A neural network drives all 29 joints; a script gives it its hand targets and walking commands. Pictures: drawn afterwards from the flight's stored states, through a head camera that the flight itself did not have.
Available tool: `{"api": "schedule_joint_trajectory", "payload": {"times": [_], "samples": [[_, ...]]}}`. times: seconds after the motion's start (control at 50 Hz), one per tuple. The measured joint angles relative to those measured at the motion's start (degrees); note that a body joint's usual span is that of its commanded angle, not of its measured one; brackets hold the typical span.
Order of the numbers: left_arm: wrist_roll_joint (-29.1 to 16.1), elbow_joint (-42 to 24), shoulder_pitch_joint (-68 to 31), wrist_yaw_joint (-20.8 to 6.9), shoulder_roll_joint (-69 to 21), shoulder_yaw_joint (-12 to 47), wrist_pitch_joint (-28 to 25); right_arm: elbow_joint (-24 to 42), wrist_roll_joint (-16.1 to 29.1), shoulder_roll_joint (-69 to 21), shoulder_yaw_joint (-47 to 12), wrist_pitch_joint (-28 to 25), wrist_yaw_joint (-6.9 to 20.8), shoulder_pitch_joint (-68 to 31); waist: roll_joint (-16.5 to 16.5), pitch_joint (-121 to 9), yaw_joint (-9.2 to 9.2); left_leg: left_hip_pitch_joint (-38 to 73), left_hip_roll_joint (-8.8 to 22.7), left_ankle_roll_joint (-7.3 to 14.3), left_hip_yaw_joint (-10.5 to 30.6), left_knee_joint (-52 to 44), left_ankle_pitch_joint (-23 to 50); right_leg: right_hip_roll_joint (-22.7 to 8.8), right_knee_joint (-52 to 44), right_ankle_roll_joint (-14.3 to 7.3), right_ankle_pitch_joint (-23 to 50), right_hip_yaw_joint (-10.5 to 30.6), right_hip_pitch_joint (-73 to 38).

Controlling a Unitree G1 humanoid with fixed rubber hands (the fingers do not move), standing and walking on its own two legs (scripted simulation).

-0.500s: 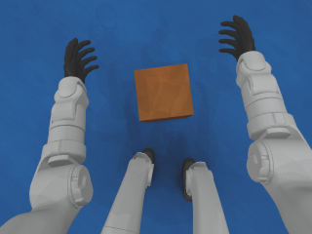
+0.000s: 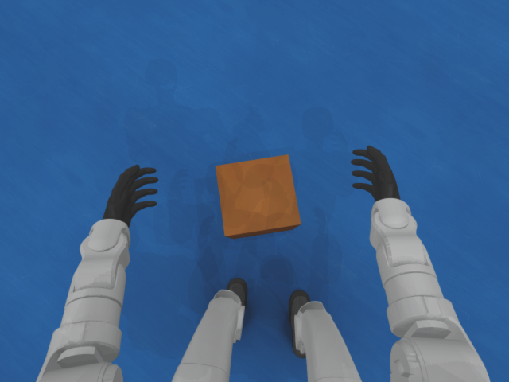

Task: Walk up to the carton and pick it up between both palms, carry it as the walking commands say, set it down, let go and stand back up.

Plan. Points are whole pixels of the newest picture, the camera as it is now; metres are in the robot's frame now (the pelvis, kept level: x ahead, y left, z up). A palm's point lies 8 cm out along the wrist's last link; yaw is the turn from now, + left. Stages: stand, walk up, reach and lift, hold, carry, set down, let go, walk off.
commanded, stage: let go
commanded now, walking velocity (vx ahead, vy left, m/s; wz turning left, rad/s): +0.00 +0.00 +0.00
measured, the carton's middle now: (257, 201) +0.43 +0.05 -0.59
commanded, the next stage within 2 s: stand in 0.98 s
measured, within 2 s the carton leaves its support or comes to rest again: neither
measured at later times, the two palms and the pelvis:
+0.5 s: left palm (93, 311) +0.20 +0.22 -0.01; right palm (473, 304) +0.24 -0.23 -0.02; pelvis +0.05 -0.01 +0.06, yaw +1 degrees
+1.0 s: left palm (83, 306) +0.20 +0.23 +0.00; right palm (489, 334) +0.21 -0.24 -0.01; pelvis +0.05 -0.01 +0.06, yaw +1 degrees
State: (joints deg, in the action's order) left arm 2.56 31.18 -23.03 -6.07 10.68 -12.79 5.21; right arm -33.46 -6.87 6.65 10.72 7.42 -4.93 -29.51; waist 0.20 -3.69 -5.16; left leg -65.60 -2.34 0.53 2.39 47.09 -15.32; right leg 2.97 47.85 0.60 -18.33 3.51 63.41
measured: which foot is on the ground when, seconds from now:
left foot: down 0.00-1.00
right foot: down 0.00-1.00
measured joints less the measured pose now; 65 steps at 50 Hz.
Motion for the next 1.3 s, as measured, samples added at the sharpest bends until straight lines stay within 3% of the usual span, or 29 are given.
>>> {"api": "schedule_joint_trajectory", "payload": {"times": [0.12, 0.36, 0.6, 0.76, 0.98, 1.12, 1.3], "samples": [[-1.9, -0.8, 10.1, -0.8, 1.1, 3.4, -1.6, -0.1, 0.9, 0.1, -1.6, -2.2, 1.1, 9.7, -1.2, -0.3, 0.61, 11.8, -0.3, 0.2, 0.6, -4.6, -0.2, -0.6, -5.2, -0.1, -0.1, -0.5, -12.3], [-3.4, -5.9, 30.7, 1.2, 0.3, 10.3, -4.3, 3.2, 4.2, 3.0, -4.8, -6.1, 4.4, 30.6, -1.6, 1.5, 1.02, 35.2, -0.2, 0.2, 0.8, -15.8, 1.1, -1.3, -16.4, -0.8, 1.2, -0.5, -35.6], [-2.2, -7.5, 36.1, 1.4, 1.4, 10.4, -1.9, 8.2, 5.7, 5.4, -7.7, -4.0, 7.2, 41.8, -0.1, 7.7, 4.2, 53.4, 0.5, -0.6, 1.2, -22.2, 1.7, -0.9, -22.3, -2.0, 1.7, -1.0, -53.6], [-1.2, -7.1, 35.3, 1.9, 1.8, 10.4, 1.7, 9.5, 6.2, 5.3, -9.0, -1.3, 8.2, 43.2, 0.3, 8.6, 5.76, 57.7, 0.6, -0.6, 1.2, -21.9, 0.8, -1.0, -22.2, -2.1, 0.9, -1.2, -58.0], [-1.7, -8.9, 35.6, 4.5, 2.5, 11.6, 7.6, 7.5, 7.6, 5.5, -8.4, -1.4, 6.7, 42.8, 0.0, 7.9, 4.88, 58.4, 0.2, 0.0, 0.6, -19.7, -0.4, -1.3, -20.7, -1.5, 0.1, -1.0, -59.0], [-1.8, 1.9, 35.1, 6.3, 5.1, 9.0, -2.0, -2.9, 5.5, 8.1, -6.8, -6.4, 4.6, 41.5, 1.0, 4.7, 4.99, 54.9, 0.5, 0.3, 0.5, -16.7, -1.7, -1.0, -19.3, -1.1, -0.4, -1.1, -56.1], [-1.5, 8.6, 36.1, 7.4, 6.5, 8.6, -5.0, -8.4, 5.5, 9.8, -6.3, -8.2, 3.4, 41.6, 1.7, 4.7, 5.51, 54.6, 0.4, 0.8, -0.1, -17.2, -1.3, -1.3, -20.6, -0.5, 0.6, -0.6, -56.1]]}}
